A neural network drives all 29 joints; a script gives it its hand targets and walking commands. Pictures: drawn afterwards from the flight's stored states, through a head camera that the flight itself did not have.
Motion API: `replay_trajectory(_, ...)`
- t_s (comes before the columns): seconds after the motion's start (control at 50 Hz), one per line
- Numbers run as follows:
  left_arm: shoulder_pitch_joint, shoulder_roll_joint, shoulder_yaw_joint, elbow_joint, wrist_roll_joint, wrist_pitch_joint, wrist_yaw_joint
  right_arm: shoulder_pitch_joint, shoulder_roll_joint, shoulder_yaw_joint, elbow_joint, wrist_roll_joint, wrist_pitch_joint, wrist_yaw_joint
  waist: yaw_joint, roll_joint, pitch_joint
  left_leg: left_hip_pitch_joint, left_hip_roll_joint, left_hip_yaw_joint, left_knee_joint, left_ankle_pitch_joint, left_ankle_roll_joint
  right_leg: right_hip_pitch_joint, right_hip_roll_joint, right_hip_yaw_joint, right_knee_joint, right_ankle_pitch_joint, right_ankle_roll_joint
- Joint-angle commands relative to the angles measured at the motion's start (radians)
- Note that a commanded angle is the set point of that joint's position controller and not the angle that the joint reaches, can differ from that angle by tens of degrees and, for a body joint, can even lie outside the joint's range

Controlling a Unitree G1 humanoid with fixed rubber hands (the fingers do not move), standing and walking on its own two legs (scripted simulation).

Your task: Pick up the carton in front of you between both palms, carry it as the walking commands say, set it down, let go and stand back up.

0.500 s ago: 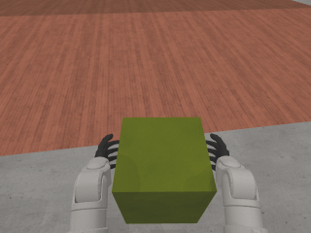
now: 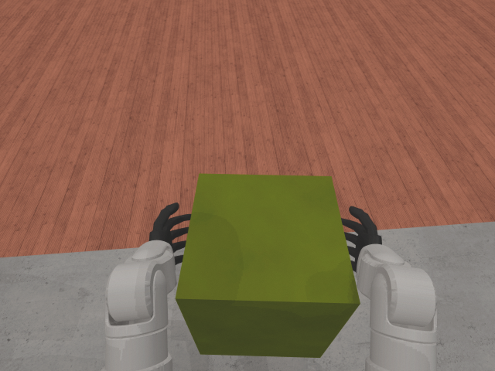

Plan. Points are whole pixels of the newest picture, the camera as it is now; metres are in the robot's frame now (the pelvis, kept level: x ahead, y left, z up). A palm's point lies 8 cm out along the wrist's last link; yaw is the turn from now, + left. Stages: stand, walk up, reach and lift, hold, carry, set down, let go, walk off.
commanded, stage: carry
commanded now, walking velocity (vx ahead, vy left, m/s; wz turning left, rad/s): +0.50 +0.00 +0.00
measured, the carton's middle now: (262, 269) +0.28 +0.01 +0.02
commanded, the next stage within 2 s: none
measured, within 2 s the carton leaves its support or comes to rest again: neither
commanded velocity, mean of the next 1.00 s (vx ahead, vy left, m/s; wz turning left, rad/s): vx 0.50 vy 0.00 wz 0.00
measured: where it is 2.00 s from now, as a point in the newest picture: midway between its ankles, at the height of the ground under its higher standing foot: (253, 171)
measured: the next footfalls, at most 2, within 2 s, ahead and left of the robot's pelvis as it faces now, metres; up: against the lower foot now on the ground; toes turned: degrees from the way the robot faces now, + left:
left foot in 0.06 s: +0.22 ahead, +0.11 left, +0.00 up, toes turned +12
right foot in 0.54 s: +0.54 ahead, -0.09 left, +0.00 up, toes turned -13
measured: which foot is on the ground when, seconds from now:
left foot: up 0.00-0.04, down 0.06-0.58, up 0.60-1.00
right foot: down 0.00-0.10, up 0.12-0.52, down 0.54-1.00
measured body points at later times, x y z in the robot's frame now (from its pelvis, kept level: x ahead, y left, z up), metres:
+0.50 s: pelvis +0.33 +0.02 +0.00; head +0.34 +0.02 +0.45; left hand +0.61 +0.16 +0.08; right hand +0.60 -0.14 +0.08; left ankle +0.18 +0.11 -0.74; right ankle +0.47 -0.10 -0.72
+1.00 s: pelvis +0.66 +0.01 -0.01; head +0.67 +0.01 +0.44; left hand +0.99 +0.16 +0.15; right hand +0.99 -0.14 +0.15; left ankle +0.81 +0.12 -0.72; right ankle +0.50 -0.08 -0.74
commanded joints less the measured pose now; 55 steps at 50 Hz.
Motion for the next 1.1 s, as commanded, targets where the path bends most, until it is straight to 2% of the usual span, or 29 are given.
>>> replay_trajectory(0.0,-0.452,-0.869,-0.709,-0.027,-0.414,0.009,-0.265,-0.467,0.863,0.702,-0.024,0.374,-0.002,0.237,-0.015,-0.149,-0.096,0.184,-0.053,0.083,-0.091,0.078,0.019,-0.011,-0.191,0.05,0.028,0.466,-0.089)
replay_trajectory(0.04,-0.448,-0.868,-0.713,-0.041,-0.411,0.007,-0.268,-0.44,0.869,0.697,-0.015,0.372,-0.008,0.241,-0.04,-0.078,-0.192,0.512,-0.096,0.128,-0.119,0.003,0.027,-0.133,-0.124,-0.043,0.316,0.532,-0.043)
replay_trajectory(0.06,-0.451,-0.856,-0.711,-0.046,-0.409,0.007,-0.27,-0.422,0.863,0.693,-0.009,0.366,-0.012,0.243,-0.067,0.033,-0.255,0.694,0.065,-0.104,-0.191,-0.146,0.055,-0.294,-0.081,-0.039,0.544,0.327,-0.004)
replay_trajectory(0.08,-0.467,-0.868,-0.724,-0.066,-0.411,0.011,-0.27,-0.416,0.858,0.69,0.016,0.352,-0.022,0.246,-0.064,0.289,-0.32,0.87,0.351,-0.607,-0.331,-0.284,0.198,-0.567,0.039,0.002,0.845,-0.018,0.037)
replay_trajectory(0.1,-0.461,-0.876,-0.726,-0.054,-0.408,0.005,-0.272,-0.405,0.888,0.699,0.01,0.359,-0.028,0.248,-0.059,0.268,-0.296,0.857,0.378,-0.689,-0.386,-0.146,0.234,-0.685,0.024,0.125,0.981,-0.147,0.01)
replay_trajectory(0.12,-0.467,-0.904,-0.734,-0.057,-0.409,-0.007,-0.275,-0.42,0.921,0.708,-0.014,0.37,-0.038,0.251,-0.058,0.206,-0.29,0.824,0.347,-0.592,-0.351,0.007,0.219,-0.713,-0.025,0.17,1.029,-0.126,-0.019)
replay_trajectory(0.16,-0.473,-0.953,-0.75,-0.068,-0.411,-0.035,-0.276,-0.468,0.973,0.737,-0.056,0.393,-0.06,0.257,-0.054,0.057,-0.28,0.73,0.299,-0.408,-0.334,0.151,0.163,-0.69,-0.086,0.188,0.953,-0.015,-0.039)
replay_trajectory(0.2,-0.446,-0.985,-0.756,-0.075,-0.405,-0.059,-0.269,-0.478,0.987,0.76,-0.086,0.417,-0.077,0.263,-0.049,0.091,-0.281,0.672,0.256,-0.286,-0.363,0.171,0.124,-0.628,-0.082,0.162,0.833,0.041,-0.037)
replay_trajectory(0.24,-0.387,-0.988,-0.758,-0.066,-0.38,-0.08,-0.256,-0.448,0.978,0.772,-0.101,0.428,-0.087,0.272,-0.049,0.122,-0.274,0.678,0.231,-0.21,-0.372,0.2,0.125,-0.625,-0.063,0.125,0.737,0.073,-0.028)
replay_trajectory(0.34,-0.323,-0.948,-0.759,-0.088,-0.344,-0.094,-0.234,-0.384,0.912,0.775,-0.111,0.43,-0.093,0.288,-0.051,0.153,-0.176,0.698,0.176,-0.088,-0.386,0.289,0.125,-0.653,-0.034,0.044,0.448,0.207,-0.014)
replay_trajectory(0.44,-0.326,-0.881,-0.752,-0.131,-0.367,-0.053,-0.241,-0.35,0.841,0.745,-0.129,0.4,-0.062,0.273,-0.053,0.161,-0.08,0.683,0.164,-0.018,-0.376,0.365,0.103,-0.55,-0.006,-0.025,0.266,0.311,-0.035)
replay_trajectory(0.48,-0.333,-0.853,-0.741,-0.129,-0.376,-0.033,-0.249,-0.357,0.818,0.737,-0.127,0.389,-0.045,0.267,-0.047,0.166,-0.083,0.681,0.159,0.017,-0.287,0.491,0.082,-0.44,0.016,-0.056,0.229,0.295,-0.053)
replay_trajectory(0.52,-0.329,-0.829,-0.723,-0.103,-0.381,-0.018,-0.255,-0.368,0.792,0.731,-0.122,0.385,-0.027,0.262,-0.022,0.117,-0.163,0.558,0.098,0.088,-0.009,0.506,0.035,-0.122,0.074,-0.106,0.194,0.199,-0.059)
replay_trajectory(0.54,-0.334,-0.815,-0.715,-0.107,-0.385,-0.011,-0.257,-0.397,0.774,0.728,-0.133,0.387,-0.02,0.26,0.001,0.015,-0.225,0.391,0.071,0.072,0.223,0.239,0.01,0.063,-0.099,0.129,0.141,0.063,-0.073)
replay_trajectory(0.56,-0.369,-0.801,-0.7,-0.091,-0.383,-0.015,-0.262,-0.442,0.787,0.746,-0.172,0.396,-0.007,0.256,0.0,-0.265,-0.296,0.049,-0.058,0.026,0.54,-0.09,-0.035,0.304,-0.371,0.62,0.02,-0.112,-0.23)
replay_trajectory(0.58,-0.376,-0.829,-0.71,-0.1,-0.404,-0.014,-0.262,-0.474,0.774,0.741,-0.182,0.398,-0.005,0.256,-0.001,-0.26,-0.26,-0.075,-0.079,-0.096,0.674,-0.317,-0.014,0.271,-0.395,0.723,-0.068,0.061,-0.256)
replay_trajectory(0.6,-0.423,-0.852,-0.716,-0.14,-0.42,-0.012,-0.261,-0.506,0.811,0.747,-0.179,0.408,-0.006,0.255,-0.009,-0.196,-0.262,-0.093,-0.018,-0.154,0.733,-0.296,0.017,0.242,-0.367,0.595,-0.033,0.199,-0.236)
replay_trajectory(0.64,-0.494,-0.887,-0.725,-0.192,-0.434,-0.011,-0.256,-0.532,0.85,0.744,-0.193,0.421,-0.014,0.249,-0.017,-0.017,-0.254,-0.069,0.05,-0.176,0.651,-0.181,0.036,0.134,-0.317,0.403,-0.013,0.342,-0.178)
replay_trajectory(0.68,-0.5,-0.886,-0.724,-0.219,-0.441,-0.005,-0.251,-0.52,0.854,0.738,-0.205,0.414,-0.014,0.237,-0.019,-0.048,-0.272,-0.012,0.051,-0.145,0.551,-0.108,0.026,0.083,-0.274,0.275,-0.037,0.343,-0.137)
replay_trajectory(0.72,-0.483,-0.854,-0.715,-0.227,-0.441,0.006,-0.249,-0.496,0.842,0.731,-0.206,0.395,-0.009,0.223,-0.019,-0.082,-0.262,-0.031,0.041,-0.111,0.46,-0.078,0.01,0.089,-0.249,0.208,-0.053,0.351,-0.141)
replay_trajectory(0.8,-0.552,-0.749,-0.698,-0.206,-0.44,0.037,-0.246,-0.585,0.759,0.732,-0.201,0.388,0.021,0.202,-0.011,-0.114,-0.191,-0.111,0.023,-0.053,0.258,0.011,-0.008,0.13,-0.209,0.122,-0.061,0.416,-0.154)
replay_trajectory(0.9,-0.77,-0.613,-0.658,-0.088,-0.428,0.074,-0.215,-0.837,0.64,0.706,-0.105,0.425,0.072,0.19,0.015,-0.145,-0.111,-0.074,-0.022,0.004,0.061,0.086,0.034,0.104,-0.177,0.061,-0.006,0.461,-0.169)
replay_trajectory(0.96,-0.935,-0.593,-0.617,0.015,-0.442,0.103,-0.198,-0.996,0.611,0.645,-0.005,0.453,0.104,0.183,-0.008,-0.169,-0.094,0.019,-0.031,-0.002,0.009,0.068,0.077,0.081,-0.197,0.046,0.06,0.506,-0.145)
replay_trajectory(0.98,-0.995,-0.597,-0.603,0.051,-0.449,0.112,-0.193,-1.044,0.609,0.617,0.037,0.461,0.112,0.182,-0.033,-0.156,-0.122,0.116,-0.056,0.019,-0.006,0.037,0.087,0.059,-0.19,0.025,0.142,0.585,-0.13)
replay_trajectory(1.0,-1.056,-0.605,-0.589,0.087,-0.456,0.12,-0.188,-1.077,0.611,0.586,0.091,0.466,0.117,0.18,-0.077,-0.097,-0.183,0.299,-0.109,0.067,-0.06,0.021,0.084,0.009,-0.145,-0.028,0.319,0.619,-0.1)
replay_trajectory(1.02,-1.113,-0.61,-0.569,0.125,-0.459,0.128,-0.183,-1.105,0.606,0.555,0.15,0.471,0.121,0.18,-0.114,0.008,-0.269,0.524,-0.091,0.015,-0.066,-0.044,0.073,-0.111,-0.089,-0.03,0.54,0.505,-0.078)
replay_trajectory(1.04,-1.171,-0.636,-0.55,0.161,-0.47,0.137,-0.176,-1.149,0.58,0.519,0.192,0.468,0.124,0.18,-0.111,0.248,-0.381,0.757,0.208,-0.46,-0.126,-0.148,0.18,-0.376,0.001,0.023,0.851,0.193,-0.032)
replay_trajectory(1.06,-1.216,-0.645,-0.531,0.186,-0.472,0.14,-0.169,-1.183,0.61,0.505,0.225,0.481,0.122,0.181,-0.142,0.401,-0.418,0.869,0.289,-0.771,-0.301,-0.219,0.269,-0.619,0.12,0.121,1.042,-0.184,-0.029)
replay_trajectory(1.08,-1.281,-0.689,-0.517,0.198,-0.478,0.137,-0.162,-1.246,0.66,0.498,0.228,0.503,0.12,0.186,-0.126,0.321,-0.389,0.848,0.295,-0.7,-0.287,-0.128,0.271,-0.695,0.057,0.208,1.154,-0.162,-0.055)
